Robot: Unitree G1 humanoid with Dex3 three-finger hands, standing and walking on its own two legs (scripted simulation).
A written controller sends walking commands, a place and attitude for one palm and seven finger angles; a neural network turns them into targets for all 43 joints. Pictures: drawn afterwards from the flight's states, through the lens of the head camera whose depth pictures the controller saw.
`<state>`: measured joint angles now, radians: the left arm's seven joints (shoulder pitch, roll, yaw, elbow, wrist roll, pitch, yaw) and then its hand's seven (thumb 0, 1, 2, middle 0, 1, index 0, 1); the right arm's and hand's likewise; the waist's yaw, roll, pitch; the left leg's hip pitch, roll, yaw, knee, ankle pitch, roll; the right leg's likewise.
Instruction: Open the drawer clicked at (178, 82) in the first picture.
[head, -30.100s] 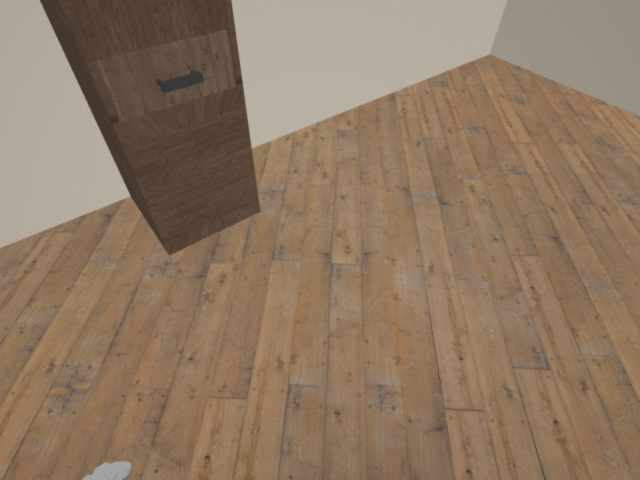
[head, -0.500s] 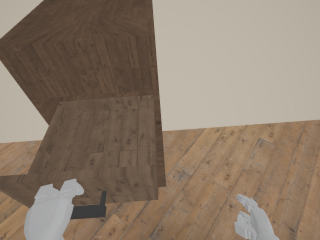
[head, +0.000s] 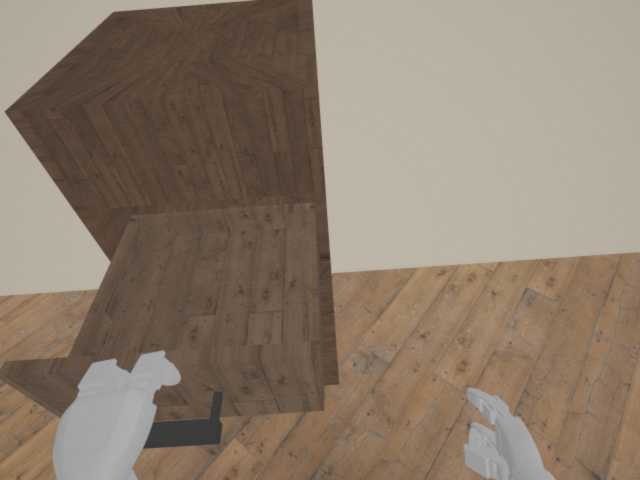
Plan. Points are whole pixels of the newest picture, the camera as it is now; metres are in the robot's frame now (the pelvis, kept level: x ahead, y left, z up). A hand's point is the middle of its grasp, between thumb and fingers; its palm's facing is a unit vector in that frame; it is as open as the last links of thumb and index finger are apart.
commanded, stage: lift the hand off the handle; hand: left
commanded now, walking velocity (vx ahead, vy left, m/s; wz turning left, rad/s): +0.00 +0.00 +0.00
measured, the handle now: (174, 417) +0.20 +0.23 -0.04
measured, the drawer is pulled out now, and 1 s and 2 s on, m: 0.30 0.30 0.30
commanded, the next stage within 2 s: draw the hand back to the body in 0.96 s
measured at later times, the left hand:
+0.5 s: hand (115, 429) +0.15 +0.24 +0.07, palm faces +0.04 -0.15 -0.99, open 13.8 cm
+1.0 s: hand (105, 400) +0.17 +0.24 +0.10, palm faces +0.08 -0.16 -0.98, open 13.8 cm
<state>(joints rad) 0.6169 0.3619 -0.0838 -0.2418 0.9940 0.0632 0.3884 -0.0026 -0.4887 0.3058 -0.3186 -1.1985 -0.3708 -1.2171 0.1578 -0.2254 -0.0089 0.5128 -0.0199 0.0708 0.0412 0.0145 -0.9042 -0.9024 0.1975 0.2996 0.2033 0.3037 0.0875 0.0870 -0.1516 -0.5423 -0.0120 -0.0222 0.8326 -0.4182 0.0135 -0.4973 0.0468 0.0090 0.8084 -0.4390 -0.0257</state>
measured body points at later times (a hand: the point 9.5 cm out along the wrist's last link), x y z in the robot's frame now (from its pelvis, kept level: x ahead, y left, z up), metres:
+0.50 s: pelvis +0.00 +0.00 +0.02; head +0.00 -0.04 +0.46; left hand +0.14 +0.24 +0.12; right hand +0.23 -0.21 -0.06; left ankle +0.00 +0.11 -0.70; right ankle -0.02 -0.11 -0.70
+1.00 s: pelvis +0.01 +0.01 +0.02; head +0.00 -0.02 +0.47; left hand +0.16 +0.24 +0.16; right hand +0.23 -0.18 -0.05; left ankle +0.00 +0.11 -0.70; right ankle -0.02 -0.11 -0.70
